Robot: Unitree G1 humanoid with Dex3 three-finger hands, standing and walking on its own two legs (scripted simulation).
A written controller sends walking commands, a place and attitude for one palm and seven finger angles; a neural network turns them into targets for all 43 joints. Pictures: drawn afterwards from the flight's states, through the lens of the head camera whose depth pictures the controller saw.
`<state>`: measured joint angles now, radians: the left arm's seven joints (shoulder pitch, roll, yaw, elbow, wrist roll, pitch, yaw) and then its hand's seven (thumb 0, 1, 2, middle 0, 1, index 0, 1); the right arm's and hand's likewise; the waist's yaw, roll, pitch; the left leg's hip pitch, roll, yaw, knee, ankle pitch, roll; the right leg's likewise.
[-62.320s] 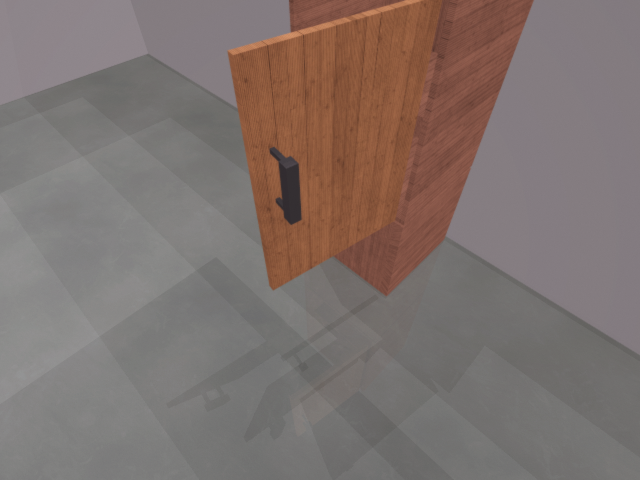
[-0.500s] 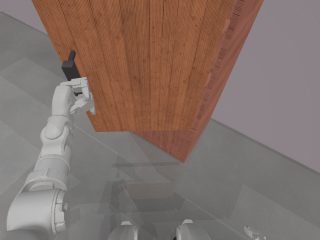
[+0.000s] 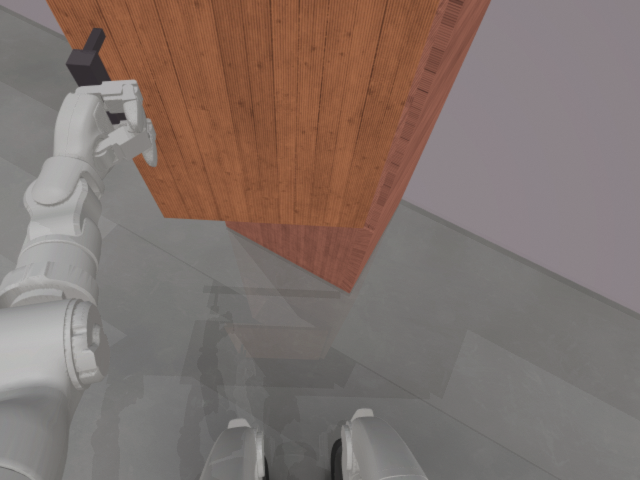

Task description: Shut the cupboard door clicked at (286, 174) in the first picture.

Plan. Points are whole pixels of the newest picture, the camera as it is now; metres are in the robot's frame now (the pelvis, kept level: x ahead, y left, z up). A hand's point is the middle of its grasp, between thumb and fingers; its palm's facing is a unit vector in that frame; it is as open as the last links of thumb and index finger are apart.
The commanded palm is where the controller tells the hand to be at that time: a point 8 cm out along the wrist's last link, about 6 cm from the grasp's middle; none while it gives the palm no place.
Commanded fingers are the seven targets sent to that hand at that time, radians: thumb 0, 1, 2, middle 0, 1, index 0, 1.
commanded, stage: push the door shut along its arc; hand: left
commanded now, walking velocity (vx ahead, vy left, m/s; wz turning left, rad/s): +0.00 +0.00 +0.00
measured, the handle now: (112, 94) +0.58 +0.23 +0.09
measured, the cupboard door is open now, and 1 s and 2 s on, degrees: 28 19 13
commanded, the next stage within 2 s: pull the fist back off the door in 1.04 s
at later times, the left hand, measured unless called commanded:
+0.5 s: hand (186, 91) +0.57 +0.13 +0.10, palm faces -0.26 -0.97 -0.03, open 3.1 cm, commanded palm +0.57 +0.18 +0.09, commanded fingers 0.00 0.90 0.90 -1.30 -1.50 -1.30 -1.50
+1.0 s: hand (196, 75) +0.60 +0.12 +0.10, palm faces -0.34 -0.94 -0.03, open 3.2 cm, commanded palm +0.63 +0.13 +0.09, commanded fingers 0.00 0.90 0.90 -1.30 -1.50 -1.30 -1.50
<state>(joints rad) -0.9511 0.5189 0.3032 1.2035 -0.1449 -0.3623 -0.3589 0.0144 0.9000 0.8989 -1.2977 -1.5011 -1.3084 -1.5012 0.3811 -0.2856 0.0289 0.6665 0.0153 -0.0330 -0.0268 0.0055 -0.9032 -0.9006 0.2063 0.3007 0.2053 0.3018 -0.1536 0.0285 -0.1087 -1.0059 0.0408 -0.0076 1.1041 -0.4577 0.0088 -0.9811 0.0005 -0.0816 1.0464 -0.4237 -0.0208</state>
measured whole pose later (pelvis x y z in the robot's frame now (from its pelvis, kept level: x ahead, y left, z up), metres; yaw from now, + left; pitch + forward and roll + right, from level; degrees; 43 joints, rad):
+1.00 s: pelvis +0.01 +0.01 -0.02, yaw -2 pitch +29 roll -5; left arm -1.39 0.71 0.25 1.38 -0.02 -0.21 -0.47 0.03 0.89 0.94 -1.29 -1.50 -1.30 -1.50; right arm 0.41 -0.27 0.06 0.68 -0.03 -0.06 -0.03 0.00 -0.90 -0.90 0.21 0.30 0.21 0.30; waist -0.30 0.05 -0.09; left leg -1.22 0.06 -0.03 1.21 -0.50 0.02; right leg -1.17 0.02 -0.09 1.11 -0.44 -0.01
